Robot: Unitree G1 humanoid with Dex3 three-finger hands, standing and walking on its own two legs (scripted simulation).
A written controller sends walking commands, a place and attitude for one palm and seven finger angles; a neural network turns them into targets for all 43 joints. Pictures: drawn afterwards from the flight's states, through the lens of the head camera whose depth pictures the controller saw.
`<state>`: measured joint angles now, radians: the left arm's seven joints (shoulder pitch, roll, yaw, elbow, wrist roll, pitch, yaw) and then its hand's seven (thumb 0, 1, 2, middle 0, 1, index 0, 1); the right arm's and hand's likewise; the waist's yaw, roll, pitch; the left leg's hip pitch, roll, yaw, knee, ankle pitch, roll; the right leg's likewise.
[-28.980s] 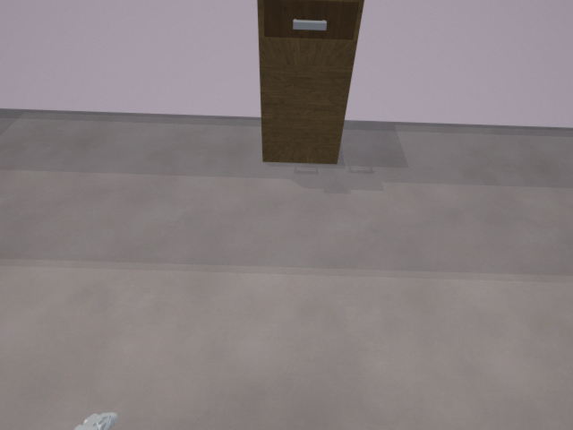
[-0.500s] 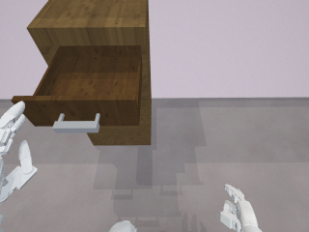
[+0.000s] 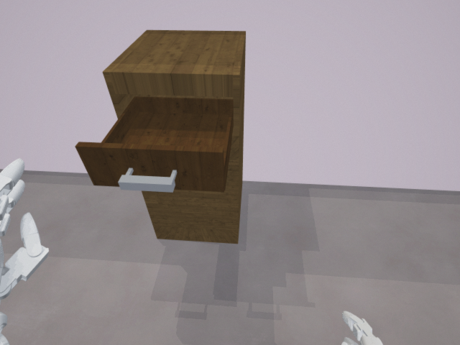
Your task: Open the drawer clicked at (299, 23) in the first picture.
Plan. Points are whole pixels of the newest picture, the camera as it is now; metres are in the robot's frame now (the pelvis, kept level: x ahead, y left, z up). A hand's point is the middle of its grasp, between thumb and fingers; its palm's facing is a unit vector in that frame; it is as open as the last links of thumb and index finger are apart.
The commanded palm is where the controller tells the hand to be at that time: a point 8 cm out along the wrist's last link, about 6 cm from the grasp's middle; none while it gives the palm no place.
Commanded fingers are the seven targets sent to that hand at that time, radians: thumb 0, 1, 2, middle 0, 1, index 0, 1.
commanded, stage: stop stepping back and stand still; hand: left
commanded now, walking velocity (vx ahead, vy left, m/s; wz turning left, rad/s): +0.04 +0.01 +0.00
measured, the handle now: (149, 177) +0.52 +0.24 -0.01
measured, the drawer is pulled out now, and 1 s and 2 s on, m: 0.28 0.28 0.28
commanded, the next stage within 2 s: let the arm hang, fingers relaxed in 0.26 s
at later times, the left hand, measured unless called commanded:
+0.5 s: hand (92, 310) +0.18 +0.24 +0.00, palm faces +0.19 -0.88 -0.43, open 7.4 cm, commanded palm none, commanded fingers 0.00 0.90 0.90 -0.20 -0.30 -0.20 -0.30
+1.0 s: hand out of the picture -0.04 +0.20 -0.15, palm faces +0.03 -0.96 -0.26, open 7.3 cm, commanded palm none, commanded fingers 0.00 0.90 0.90 -0.20 -0.30 -0.20 -0.30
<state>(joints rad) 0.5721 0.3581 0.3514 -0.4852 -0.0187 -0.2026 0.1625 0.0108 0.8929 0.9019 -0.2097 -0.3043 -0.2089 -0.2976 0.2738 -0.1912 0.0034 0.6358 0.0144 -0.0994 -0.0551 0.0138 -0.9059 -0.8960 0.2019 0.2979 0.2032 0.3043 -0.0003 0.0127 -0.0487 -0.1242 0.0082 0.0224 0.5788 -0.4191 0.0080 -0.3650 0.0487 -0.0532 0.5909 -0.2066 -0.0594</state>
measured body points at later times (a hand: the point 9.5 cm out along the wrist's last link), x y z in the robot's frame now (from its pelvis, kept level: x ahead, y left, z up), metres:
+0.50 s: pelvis -0.01 +0.00 +0.00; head -0.03 -0.02 +0.45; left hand +0.17 +0.29 +0.03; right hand +0.13 -0.25 -0.12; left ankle -0.04 +0.11 -0.73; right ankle +0.03 -0.07 -0.73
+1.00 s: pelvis -0.02 +0.00 +0.02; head -0.01 -0.01 +0.47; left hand -0.04 +0.25 -0.13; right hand -0.07 -0.21 -0.15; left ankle -0.04 +0.11 -0.73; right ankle +0.03 -0.07 -0.73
